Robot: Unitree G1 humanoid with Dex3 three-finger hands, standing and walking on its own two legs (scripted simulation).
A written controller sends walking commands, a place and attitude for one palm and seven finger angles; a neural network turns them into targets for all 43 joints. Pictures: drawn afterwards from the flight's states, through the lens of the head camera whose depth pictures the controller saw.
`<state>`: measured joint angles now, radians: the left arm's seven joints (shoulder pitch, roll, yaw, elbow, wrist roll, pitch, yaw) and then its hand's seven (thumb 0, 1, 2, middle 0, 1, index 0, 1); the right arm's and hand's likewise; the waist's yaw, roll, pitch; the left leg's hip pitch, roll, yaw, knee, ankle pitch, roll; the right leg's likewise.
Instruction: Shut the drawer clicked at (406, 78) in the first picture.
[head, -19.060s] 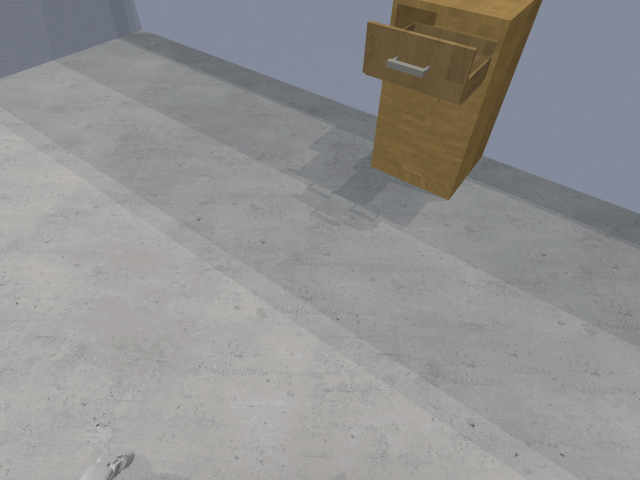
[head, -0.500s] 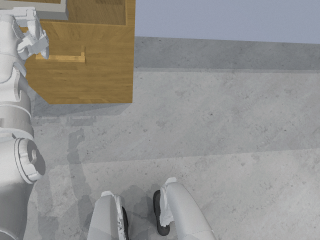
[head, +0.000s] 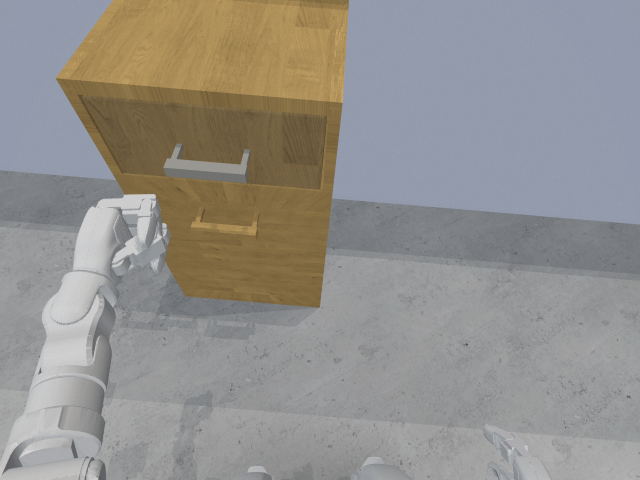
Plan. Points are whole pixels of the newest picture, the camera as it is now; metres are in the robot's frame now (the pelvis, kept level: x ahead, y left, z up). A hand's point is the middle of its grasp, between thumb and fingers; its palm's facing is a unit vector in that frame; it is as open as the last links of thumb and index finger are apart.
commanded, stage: draw the hand back to the body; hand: left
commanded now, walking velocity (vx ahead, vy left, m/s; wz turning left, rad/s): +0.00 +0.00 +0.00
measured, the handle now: (209, 161) +0.62 +0.19 -0.04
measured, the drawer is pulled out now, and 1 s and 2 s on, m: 0.00 0.00 0.00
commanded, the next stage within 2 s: step back with the hand held close in 0.92 s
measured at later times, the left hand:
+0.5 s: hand (29, 323) +0.25 +0.23 +0.17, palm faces +0.29 -0.90 -0.32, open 3.3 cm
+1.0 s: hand out of the picture +0.17 +0.24 +0.20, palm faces +0.42 -0.82 -0.39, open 3.3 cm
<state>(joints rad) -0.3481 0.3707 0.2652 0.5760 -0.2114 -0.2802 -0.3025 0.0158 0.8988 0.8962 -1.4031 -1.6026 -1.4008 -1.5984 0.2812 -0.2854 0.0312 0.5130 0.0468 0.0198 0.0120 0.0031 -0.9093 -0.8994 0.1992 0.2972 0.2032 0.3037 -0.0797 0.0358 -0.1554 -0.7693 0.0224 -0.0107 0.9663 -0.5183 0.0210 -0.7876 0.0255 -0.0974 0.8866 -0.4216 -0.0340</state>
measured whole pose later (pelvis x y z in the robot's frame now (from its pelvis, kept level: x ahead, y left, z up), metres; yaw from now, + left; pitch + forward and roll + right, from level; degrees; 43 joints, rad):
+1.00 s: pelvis -0.01 +0.00 +0.06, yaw +1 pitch -4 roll -1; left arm 0.52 0.31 0.27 -0.42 -0.05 -0.10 0.11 0.01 0.89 0.90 -1.41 -1.60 -1.41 -1.60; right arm 0.22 -0.23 0.03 0.62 0.01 -0.13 -0.07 0.01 -0.91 -0.90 0.20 0.30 0.20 0.30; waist 0.07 0.08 0.01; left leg -0.09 0.00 0.01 0.46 -0.30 0.02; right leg -0.13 0.02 -0.07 0.43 -0.24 -0.03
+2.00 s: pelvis -0.09 +0.01 +0.04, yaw +3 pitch +2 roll -1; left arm 0.59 0.43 0.43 -0.59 0.02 -0.28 0.15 0.01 0.89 0.89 -1.41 -1.60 -1.41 -1.60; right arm 0.23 -0.21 -0.01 0.57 0.00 -0.08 -0.08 0.01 -0.91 -0.90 0.20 0.30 0.21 0.30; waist -0.01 -0.01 0.03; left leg -0.41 -0.04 -0.01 0.59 -0.21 0.05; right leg -0.37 0.04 0.03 0.55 -0.22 0.00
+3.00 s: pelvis -0.23 +0.01 +0.03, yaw -1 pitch +2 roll +0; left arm 0.61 0.40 0.42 -0.55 -0.04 -0.26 0.14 0.01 0.88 0.89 -1.41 -1.60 -1.41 -1.60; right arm 0.32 -0.24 -0.03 0.69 0.01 -0.10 -0.11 0.01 -0.91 -0.90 0.20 0.30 0.20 0.30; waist -0.02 -0.06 -0.07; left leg -0.43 -0.01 0.03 0.66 -0.29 0.02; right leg -0.11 -0.06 0.02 0.59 -0.50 0.05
